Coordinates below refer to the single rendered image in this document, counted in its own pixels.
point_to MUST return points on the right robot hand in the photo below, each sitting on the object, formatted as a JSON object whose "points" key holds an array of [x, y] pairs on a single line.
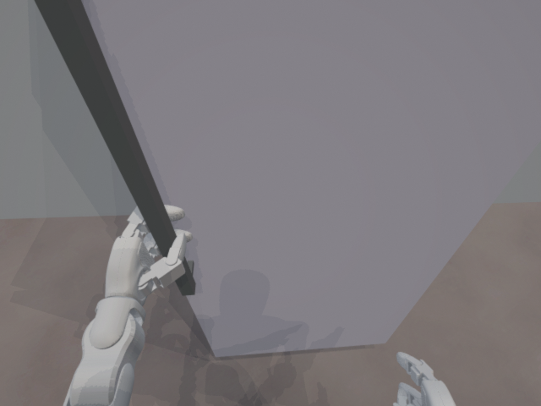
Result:
{"points": [[433, 392]]}

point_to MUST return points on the left robot forearm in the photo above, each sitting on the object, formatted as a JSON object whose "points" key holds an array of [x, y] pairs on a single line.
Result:
{"points": [[111, 344]]}

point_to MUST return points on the fridge door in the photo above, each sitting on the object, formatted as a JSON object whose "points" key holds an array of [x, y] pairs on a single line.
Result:
{"points": [[330, 156]]}

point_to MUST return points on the left robot hand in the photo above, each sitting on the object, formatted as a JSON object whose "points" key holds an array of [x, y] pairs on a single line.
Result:
{"points": [[132, 255]]}

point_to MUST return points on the handle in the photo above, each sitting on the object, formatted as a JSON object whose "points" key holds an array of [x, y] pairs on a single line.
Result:
{"points": [[71, 30]]}

